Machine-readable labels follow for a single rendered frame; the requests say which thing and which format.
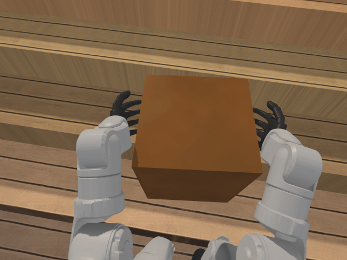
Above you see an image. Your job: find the right robot upper arm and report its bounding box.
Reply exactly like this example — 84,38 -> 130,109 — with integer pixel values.
236,233 -> 303,260

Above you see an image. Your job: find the right robot hand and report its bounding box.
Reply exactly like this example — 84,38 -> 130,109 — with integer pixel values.
253,101 -> 287,150

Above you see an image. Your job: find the robot right thigh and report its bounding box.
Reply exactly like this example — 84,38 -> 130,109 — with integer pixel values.
205,239 -> 237,260

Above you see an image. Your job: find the left robot hand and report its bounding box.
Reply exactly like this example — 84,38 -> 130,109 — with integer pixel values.
110,90 -> 142,136

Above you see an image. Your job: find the carton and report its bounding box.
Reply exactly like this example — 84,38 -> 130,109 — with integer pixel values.
131,74 -> 263,203

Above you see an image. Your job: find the robot left forearm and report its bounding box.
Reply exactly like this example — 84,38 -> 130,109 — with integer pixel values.
68,115 -> 132,260

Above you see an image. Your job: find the left robot upper arm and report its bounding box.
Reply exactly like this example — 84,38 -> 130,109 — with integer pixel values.
69,223 -> 133,260

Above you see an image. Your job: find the robot right foot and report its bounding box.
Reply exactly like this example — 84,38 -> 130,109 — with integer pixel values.
191,248 -> 205,260

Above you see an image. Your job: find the robot right forearm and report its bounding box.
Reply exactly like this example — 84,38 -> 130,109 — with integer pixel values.
254,128 -> 323,260

